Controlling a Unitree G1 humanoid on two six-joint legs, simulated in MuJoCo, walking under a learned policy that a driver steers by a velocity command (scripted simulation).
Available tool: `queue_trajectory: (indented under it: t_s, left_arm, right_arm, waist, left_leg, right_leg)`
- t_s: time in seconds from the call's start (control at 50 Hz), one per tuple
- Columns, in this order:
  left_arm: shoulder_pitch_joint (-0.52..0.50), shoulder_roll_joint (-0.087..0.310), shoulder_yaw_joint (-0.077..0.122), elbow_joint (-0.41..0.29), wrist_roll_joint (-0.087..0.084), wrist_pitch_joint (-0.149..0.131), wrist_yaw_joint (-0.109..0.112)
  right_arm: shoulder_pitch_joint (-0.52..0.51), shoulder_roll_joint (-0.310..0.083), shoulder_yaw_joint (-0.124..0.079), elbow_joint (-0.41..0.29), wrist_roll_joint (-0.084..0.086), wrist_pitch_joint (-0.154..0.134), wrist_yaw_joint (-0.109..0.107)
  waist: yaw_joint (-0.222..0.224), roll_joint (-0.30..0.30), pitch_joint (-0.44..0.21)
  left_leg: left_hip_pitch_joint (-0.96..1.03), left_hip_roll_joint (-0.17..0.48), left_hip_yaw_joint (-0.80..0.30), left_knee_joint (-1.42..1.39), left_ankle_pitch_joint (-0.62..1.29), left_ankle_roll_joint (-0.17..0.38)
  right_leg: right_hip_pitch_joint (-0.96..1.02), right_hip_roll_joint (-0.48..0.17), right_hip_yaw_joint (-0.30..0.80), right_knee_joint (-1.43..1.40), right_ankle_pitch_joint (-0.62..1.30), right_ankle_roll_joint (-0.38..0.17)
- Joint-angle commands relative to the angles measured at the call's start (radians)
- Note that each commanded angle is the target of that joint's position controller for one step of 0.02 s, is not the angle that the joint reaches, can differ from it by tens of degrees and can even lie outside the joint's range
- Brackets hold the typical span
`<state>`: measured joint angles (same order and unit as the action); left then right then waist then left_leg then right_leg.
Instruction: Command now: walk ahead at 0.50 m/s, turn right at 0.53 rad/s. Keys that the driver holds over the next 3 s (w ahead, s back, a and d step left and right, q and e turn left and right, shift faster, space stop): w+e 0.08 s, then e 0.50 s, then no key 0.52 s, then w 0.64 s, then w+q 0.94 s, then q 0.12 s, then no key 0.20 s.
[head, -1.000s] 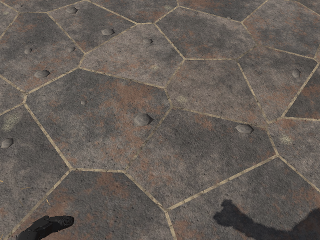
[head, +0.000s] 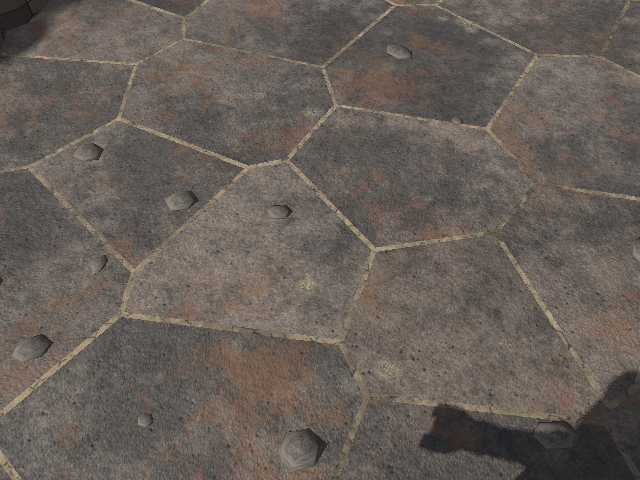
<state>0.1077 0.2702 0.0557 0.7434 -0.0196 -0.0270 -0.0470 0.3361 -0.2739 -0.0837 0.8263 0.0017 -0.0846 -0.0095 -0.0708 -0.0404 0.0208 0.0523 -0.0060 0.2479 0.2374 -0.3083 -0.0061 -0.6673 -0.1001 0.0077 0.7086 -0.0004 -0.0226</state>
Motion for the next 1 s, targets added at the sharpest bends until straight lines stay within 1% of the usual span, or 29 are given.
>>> queue_trajectory:
  t_s: [0.02,0.06,0.08,0.1,0.12,0.14,0.16,0.18,0.2,0.22,0.28,0.38,0.48,0.52,0.56,0.58,0.6,0.62,0.64,0.68,0.72,0.78,0.86,0.9,0.92,0.94,0.96,0.98,1.0]
  left_arm:
    - [-0.109,0.059,0.010,-0.114,-0.001,-0.012,-0.017]
    - [-0.042,0.094,0.030,-0.117,-0.001,-0.007,-0.018]
    - [0.081,0.132,0.054,-0.091,-0.005,-0.006,-0.014]
    - [0.242,0.204,0.091,-0.050,-0.002,-0.002,0.001]
    - [0.296,0.338,0.121,-0.046,0.005,0.004,0.024]
    - [0.267,0.340,0.108,-0.094,0.014,-0.008,0.019]
    - [0.249,0.265,0.083,-0.100,0.020,-0.018,0.010]
    - [0.208,0.224,0.074,-0.095,0.012,-0.025,0.010]
    - [0.147,0.186,0.065,-0.100,-0.002,-0.024,0.014]
    - [0.100,0.159,0.057,-0.114,0.001,-0.020,0.021]
    - [0.059,0.182,0.063,-0.129,0.025,-0.016,0.033]
    - [0.075,0.194,0.067,-0.116,0.000,0.018,0.069]
    - [0.086,0.192,0.066,-0.121,0.003,0.049,0.079]
    - [0.069,0.183,0.062,-0.132,0.000,0.053,0.078]
    - [0.034,0.156,0.052,-0.152,-0.002,0.053,0.081]
    - [0.074,0.097,0.034,-0.166,0.017,0.050,0.081]
    - [0.179,0.085,0.031,-0.173,0.013,0.045,0.081]
    - [0.218,0.173,0.050,-0.150,0.019,0.040,0.078]
    - [0.176,0.218,0.066,-0.131,0.007,0.049,0.079]
    - [0.128,0.191,0.064,-0.122,0.008,0.075,0.089]
    - [0.116,0.130,0.046,-0.129,0.004,0.083,0.082]
    - [0.089,0.077,0.023,-0.137,0.010,0.077,0.076]
    - [0.090,0.092,0.024,-0.125,0.011,0.073,0.062]
    - [0.116,0.092,0.024,-0.105,0.020,0.071,0.055]
    - [0.115,0.129,0.027,-0.117,0.033,0.070,0.058]
    - [0.087,0.204,0.040,-0.125,0.044,0.073,0.066]
    - [0.047,0.125,0.019,-0.120,0.051,0.065,0.056]
    - [0.008,0.074,0.004,-0.129,0.055,0.054,0.050]
    - [0.021,0.072,0.003,-0.114,0.059,0.044,0.049]
  right_arm:
    - [-0.018,-0.187,-0.048,-0.045,0.017,0.008,-0.007]
    - [-0.034,-0.219,-0.056,-0.048,0.024,0.023,-0.013]
    - [-0.050,-0.224,-0.055,-0.051,0.028,0.033,-0.015]
    - [-0.050,-0.204,-0.044,-0.060,0.026,0.034,-0.019]
    - [0.017,-0.097,-0.011,-0.111,-0.019,0.019,-0.016]
    - [0.017,-0.080,0.010,-0.131,-0.015,-0.017,-0.005]
    - [-0.095,-0.155,-0.008,-0.150,0.024,-0.034,0.003]
    - [-0.129,-0.141,-0.001,-0.162,0.030,-0.039,0.000]
    - [-0.127,-0.140,-0.004,-0.145,0.008,-0.034,-0.012]
    - [-0.118,-0.157,-0.014,-0.141,-0.007,-0.021,-0.020]
    - [-0.081,-0.127,-0.010,-0.139,-0.015,0.020,-0.025]
    - [-0.178,-0.093,0.009,-0.165,-0.016,0.034,-0.025]
    - [-0.272,-0.112,0.006,-0.194,-0.003,0.034,-0.005]
    - [-0.255,-0.127,-0.003,-0.196,-0.003,0.025,0.001]
    - [-0.196,-0.145,-0.014,-0.187,-0.010,0.010,0.000]
    - [-0.163,-0.213,-0.028,-0.195,-0.028,0.010,-0.010]
    - [-0.156,-0.248,-0.034,-0.183,-0.059,0.027,-0.010]
    - [-0.141,-0.196,-0.026,-0.187,-0.039,0.030,-0.009]
    - [-0.161,-0.141,-0.011,-0.199,-0.029,0.032,-0.010]
    - [-0.211,-0.115,0.001,-0.202,-0.014,0.046,-0.009]
    - [-0.233,-0.122,0.003,-0.194,-0.018,0.058,-0.010]
    - [-0.237,-0.127,0.000,-0.184,-0.016,0.070,-0.010]
    - [-0.207,-0.152,-0.003,-0.160,0.000,0.080,-0.004]
    - [-0.179,-0.131,0.008,-0.139,0.010,0.079,-0.001]
    - [-0.149,-0.111,0.018,-0.129,0.001,0.071,0.004]
    - [-0.117,-0.062,0.032,-0.138,-0.028,0.058,0.013]
    - [-0.169,-0.053,0.037,-0.143,-0.035,0.056,0.009]
    - [-0.198,-0.078,0.032,-0.135,-0.036,0.057,0.007]
    - [-0.208,-0.078,0.031,-0.125,-0.035,0.059,0.005]
  waist:
    - [0.012,0.088,0.070]
    - [0.065,0.126,-0.001]
    - [0.139,0.123,-0.069]
    - [0.218,0.090,-0.151]
    - [0.163,-0.161,-0.247]
    - [0.141,-0.178,-0.432]
    - [0.187,-0.045,-0.381]
    - [0.157,-0.022,-0.261]
    - [0.115,0.042,-0.167]
    - [0.081,0.023,-0.132]
    - [0.030,0.001,-0.131]
    - [0.057,-0.045,-0.162]
    - [0.093,-0.084,-0.145]
    - [0.078,-0.107,-0.133]
    - [0.034,-0.104,-0.127]
    - [0.056,0.044,-0.192]
    - [0.122,0.316,-0.198]
    - [0.105,0.297,-0.223]
    - [0.082,0.204,-0.185]
    - [0.081,0.140,-0.129]
    - [0.094,0.164,-0.106]
    - [0.078,0.222,-0.139]
    - [0.062,0.240,-0.146]
    - [0.081,0.210,-0.118]
    - [0.069,0.147,-0.125]
    - [0.011,-0.069,-0.126]
    - [0.028,-0.141,-0.102]
    - [0.031,-0.101,-0.055]
    - [0.041,-0.098,-0.043]
  left_leg:
    - [0.022,0.313,-0.068,-0.015,0.512,0.143]
    - [0.045,0.306,-0.038,0.144,0.866,0.119]
    - [0.016,0.280,-0.011,0.318,0.976,0.097]
    - [-0.122,0.230,0.008,0.569,0.895,0.048]
    - [-0.537,0.103,-0.007,0.962,0.172,-0.031]
    - [-0.729,-0.050,-0.243,1.193,-0.357,-0.061]
    - [-0.802,0.009,-0.340,1.216,-0.303,-0.042]
    - [-0.818,0.046,-0.325,1.148,-0.229,-0.026]
    - [-0.791,0.086,-0.316,1.065,-0.168,-0.030]
    - [-0.723,0.110,-0.317,1.008,-0.126,-0.033]
    - [-0.609,0.089,-0.302,0.918,-0.061,-0.058]
    - [-0.594,0.035,-0.307,0.646,0.130,-0.091]
    - [-0.536,-0.016,-0.334,0.439,0.136,-0.084]
    - [-0.491,-0.029,-0.344,0.338,0.116,-0.064]
    - [-0.331,0.019,-0.351,0.143,0.324,-0.016]
    - [-0.167,0.228,-0.512,0.150,0.573,0.060]
    - [-0.048,0.424,-0.784,0.144,0.820,0.260]
    - [-0.051,0.462,-0.876,0.130,0.739,0.330]
    - [-0.086,0.396,-0.741,0.150,0.666,0.297]
    - [-0.170,0.295,-0.587,0.142,0.539,0.232]
    - [-0.247,0.228,-0.477,0.113,0.517,0.212]
    - [-0.237,0.207,-0.414,0.116,0.519,0.215]
    - [-0.234,0.229,-0.441,0.132,0.387,0.223]
    - [-0.314,0.196,-0.419,0.150,0.254,0.160]
    - [-0.389,0.169,-0.394,0.184,0.151,0.090]
    - [-0.442,0.062,-0.274,0.274,0.007,0.013]
    - [-0.335,0.050,-0.260,0.247,-0.019,-0.025]
    - [-0.288,0.052,-0.268,0.233,0.063,-0.038]
    - [-0.268,0.049,-0.262,0.229,0.112,-0.041]
  right_leg:
    - [-0.024,0.017,-0.047,-0.055,-0.094,-0.041]
    - [0.117,0.089,-0.113,-0.057,-0.201,-0.082]
    - [0.283,0.141,-0.139,-0.097,-0.196,-0.112]
    - [0.550,0.165,-0.103,-0.157,-0.100,-0.150]
    - [0.916,-0.098,0.330,-0.153,0.083,-0.288]
    - [1.055,-0.273,0.786,-0.312,0.142,-0.443]
    - [1.017,-0.244,0.645,-0.331,0.271,-0.384]
    - [0.886,-0.200,0.484,-0.312,0.352,-0.344]
    - [0.737,-0.145,0.372,-0.313,0.375,-0.295]
    - [0.612,-0.118,0.315,-0.334,0.393,-0.274]
    - [0.439,-0.074,0.248,-0.369,0.522,-0.273]
    - [0.429,-0.017,0.218,-0.330,0.424,-0.216]
    - [0.454,-0.021,0.337,-0.271,0.208,-0.185]
    - [0.479,-0.016,0.408,-0.232,0.145,-0.166]
    - [0.442,0.045,0.415,-0.144,0.037,-0.104]
    - [0.346,0.123,0.319,0.043,-0.220,-0.050]
    - [0.124,0.267,0.175,0.237,-0.717,0.015]
    - [0.070,0.200,0.172,0.437,-0.718,0.059]
    - [0.056,0.176,0.168,0.525,-0.643,0.076]
    - [0.062,0.155,0.156,0.540,-0.545,0.101]
    - [0.146,0.152,0.103,0.439,-0.491,0.110]
    - [0.262,0.127,0.044,0.188,-0.476,0.111]
    - [0.395,0.118,0.004,-0.102,-0.335,0.078]
    - [0.528,0.126,-0.005,-0.324,-0.177,0.029]
    - [0.613,0.046,0.092,-0.333,-0.102,-0.010]
    - [0.599,-0.088,0.236,-0.326,-0.039,-0.083]
    - [0.418,-0.116,0.263,-0.373,-0.203,-0.135]
    - [0.374,-0.057,0.221,-0.384,-0.330,-0.101]
    - [0.364,-0.018,0.190,-0.377,-0.371,-0.062]
